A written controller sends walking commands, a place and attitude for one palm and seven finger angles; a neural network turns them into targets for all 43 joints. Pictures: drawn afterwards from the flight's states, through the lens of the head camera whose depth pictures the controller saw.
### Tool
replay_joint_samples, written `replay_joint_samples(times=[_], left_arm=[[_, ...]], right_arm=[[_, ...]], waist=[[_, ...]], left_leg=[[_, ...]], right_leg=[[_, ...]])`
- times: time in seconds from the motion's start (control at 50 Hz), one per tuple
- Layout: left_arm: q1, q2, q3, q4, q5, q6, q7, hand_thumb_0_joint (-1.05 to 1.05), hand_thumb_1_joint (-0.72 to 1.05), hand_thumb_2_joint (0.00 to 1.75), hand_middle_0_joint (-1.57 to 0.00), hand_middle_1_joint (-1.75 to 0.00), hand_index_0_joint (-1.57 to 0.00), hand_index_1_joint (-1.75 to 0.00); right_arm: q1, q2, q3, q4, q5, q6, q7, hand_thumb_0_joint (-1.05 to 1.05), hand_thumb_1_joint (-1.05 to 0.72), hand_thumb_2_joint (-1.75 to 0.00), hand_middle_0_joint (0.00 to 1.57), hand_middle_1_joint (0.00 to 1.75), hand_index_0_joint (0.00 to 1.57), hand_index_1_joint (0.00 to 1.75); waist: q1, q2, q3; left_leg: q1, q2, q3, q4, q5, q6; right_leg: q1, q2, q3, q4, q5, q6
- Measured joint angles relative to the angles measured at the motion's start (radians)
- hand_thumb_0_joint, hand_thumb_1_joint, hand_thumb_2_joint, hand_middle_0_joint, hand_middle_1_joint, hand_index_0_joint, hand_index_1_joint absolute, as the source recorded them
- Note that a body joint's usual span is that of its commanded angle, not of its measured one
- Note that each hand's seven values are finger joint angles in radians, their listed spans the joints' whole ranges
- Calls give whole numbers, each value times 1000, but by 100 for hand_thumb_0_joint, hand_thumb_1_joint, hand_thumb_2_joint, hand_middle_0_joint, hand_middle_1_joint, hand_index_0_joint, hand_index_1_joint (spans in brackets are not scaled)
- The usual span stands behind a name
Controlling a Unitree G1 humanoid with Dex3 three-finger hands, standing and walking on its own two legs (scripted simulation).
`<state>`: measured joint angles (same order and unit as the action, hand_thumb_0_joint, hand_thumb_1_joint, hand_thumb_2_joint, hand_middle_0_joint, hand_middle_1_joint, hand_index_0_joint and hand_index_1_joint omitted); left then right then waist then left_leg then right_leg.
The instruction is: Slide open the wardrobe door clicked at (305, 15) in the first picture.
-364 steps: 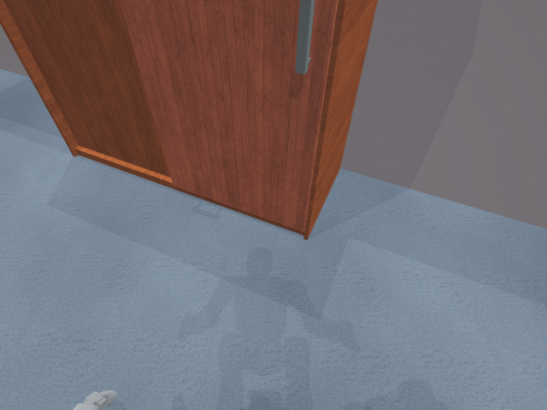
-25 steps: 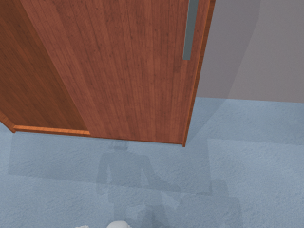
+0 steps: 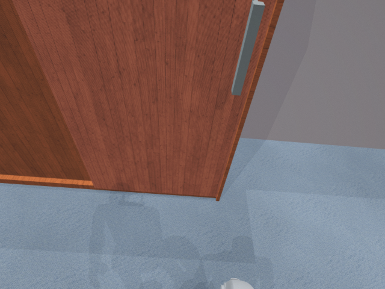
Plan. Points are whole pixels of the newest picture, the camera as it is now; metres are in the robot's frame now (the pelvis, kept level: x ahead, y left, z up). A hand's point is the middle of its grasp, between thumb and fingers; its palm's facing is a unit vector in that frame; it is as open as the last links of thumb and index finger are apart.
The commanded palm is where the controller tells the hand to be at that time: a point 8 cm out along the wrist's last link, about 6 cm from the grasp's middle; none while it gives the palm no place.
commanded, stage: take the last steps up to it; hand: right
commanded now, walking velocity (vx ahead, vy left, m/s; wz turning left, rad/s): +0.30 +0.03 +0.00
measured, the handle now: (244, 50) +0.72 -0.09 +0.17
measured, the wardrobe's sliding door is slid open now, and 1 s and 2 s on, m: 0.00 0.00 0.00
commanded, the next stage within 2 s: come to a stop and stand still in 0.52 s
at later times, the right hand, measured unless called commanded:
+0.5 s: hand (281, 278) +0.21 -0.23 -0.18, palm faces +0.05 +0.98 -0.19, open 7.3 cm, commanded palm none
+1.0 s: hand (261, 236) +0.31 -0.19 -0.17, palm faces +0.03 +0.97 -0.26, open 7.2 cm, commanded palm none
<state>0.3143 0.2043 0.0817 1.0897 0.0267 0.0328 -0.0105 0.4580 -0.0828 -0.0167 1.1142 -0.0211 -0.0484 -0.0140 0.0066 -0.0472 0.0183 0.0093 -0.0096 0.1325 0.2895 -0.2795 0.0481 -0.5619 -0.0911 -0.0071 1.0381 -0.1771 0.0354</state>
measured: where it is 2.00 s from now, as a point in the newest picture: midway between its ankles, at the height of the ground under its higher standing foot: outside the picture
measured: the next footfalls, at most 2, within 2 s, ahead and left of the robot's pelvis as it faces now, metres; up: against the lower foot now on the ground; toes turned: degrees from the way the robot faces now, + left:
right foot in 0.24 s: +0.19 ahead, -0.15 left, +0.00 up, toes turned -8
left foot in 0.68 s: +0.35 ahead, +0.12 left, +0.00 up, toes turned +10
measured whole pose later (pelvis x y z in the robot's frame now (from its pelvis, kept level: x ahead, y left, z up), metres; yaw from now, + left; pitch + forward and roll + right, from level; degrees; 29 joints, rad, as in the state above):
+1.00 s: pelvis +0.23 +0.00 -0.01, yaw +1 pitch -1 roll -1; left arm 0.21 0.18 0.07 1.03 0.01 0.06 0.01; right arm 0.14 -0.16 -0.05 0.99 -0.03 0.02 -0.03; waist -0.01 -0.02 0.11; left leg -0.35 0.09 0.14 0.51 -0.13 0.03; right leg -0.39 -0.02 -0.03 0.96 -0.46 0.05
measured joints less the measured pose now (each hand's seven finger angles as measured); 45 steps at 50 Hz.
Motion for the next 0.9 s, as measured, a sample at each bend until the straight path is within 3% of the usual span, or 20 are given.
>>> replay_joint_samples(times=[0.1,0.2,0.24,0.32,0.38,0.5,0.62,0.68,0.72,0.76,0.9], left_arm=[[-69,-15,-7,-2,-3,-7,-2,1,91,90,-20,-30,-19,-30],[-165,-43,-24,-30,-8,-42,-1,1,91,90,-19,-30,-19,-30],[-197,-54,-31,-47,-5,-72,6,1,91,90,-20,-30,-19,-30],[-209,-83,-44,-68,-6,-106,21,1,91,90,-20,-30,-19,-30],[-176,-92,-24,-80,-24,-126,43,-2,93,90,-20,-30,-20,-30],[-93,-49,-27,-53,-11,-111,41,-4,95,90,-20,-30,-20,-30],[-12,-39,-25,-14,1,-76,31,-1,93,90,-20,-30,-20,-30],[31,-40,-27,2,0,-62,28,0,92,90,-20,-30,-20,-30],[29,-31,-29,18,-11,-46,31,0,91,90,-20,-30,-20,-30],[20,-25,-29,21,-20,-27,38,1,91,90,-20,-30,-19,-30],[-52,-32,-23,-13,-23,20,36,1,91,90,-20,-30,-19,-30]], right_arm=[[61,22,2,47,-9,-13,-4,0,-91,-90,20,30,20,30],[88,18,-2,81,-11,-7,-6,0,-91,-90,20,30,20,30],[95,16,-5,93,-4,-2,-5,0,-91,-90,20,30,20,30],[34,-8,-12,90,3,28,0,0,-91,-90,20,30,20,30],[-40,-42,-31,52,-4,35,7,1,-91,-90,20,30,20,30],[-196,-98,-58,-66,-11,39,15,0,-92,-90,20,30,20,30],[-293,-104,-56,-129,-8,40,26,0,-92,-90,19,30,20,30],[-300,-107,-49,-139,-11,20,28,0,-92,-90,20,30,20,30],[-311,-88,-37,-126,-9,2,18,0,-92,-90,20,30,20,30],[-317,-66,-20,-117,-5,3,11,0,-92,-90,20,30,20,30],[-332,-49,-24,-123,-5,51,-17,-1,-94,-90,20,30,21,30]], waist=[[-37,11,20],[-69,38,43],[-66,48,50],[-55,64,54],[-32,71,32],[-18,84,-11],[15,54,8],[28,40,19],[31,3,42],[36,-18,62],[6,4,93]], left_leg=[[31,4,3,-5,-41,-14],[50,32,2,62,-130,-49],[6,54,-9,218,-198,-55],[-237,63,-75,778,-210,-29],[-384,86,-68,887,-122,-35],[-520,132,-66,702,24,-61],[-470,124,-47,426,65,-64],[-386,101,-29,291,134,-45],[-390,76,-11,337,88,-14],[-371,68,5,333,63,-3],[-347,83,10,246,112,-1]], right_leg=[[17,-18,-39,-146,-32,-3],[117,18,-103,-368,-76,-36],[180,40,-126,-445,-33,-62],[248,44,-162,-415,-109,-84],[332,54,-172,-504,-95,-74],[447,71,-171,-631,-82,-64],[509,50,-165,-616,-145,-26],[498,25,-160,-510,-231,3],[437,5,-106,-355,-315,-7],[370,18,-57,-224,-376,-8],[188,68,-25,-39,-328,8]])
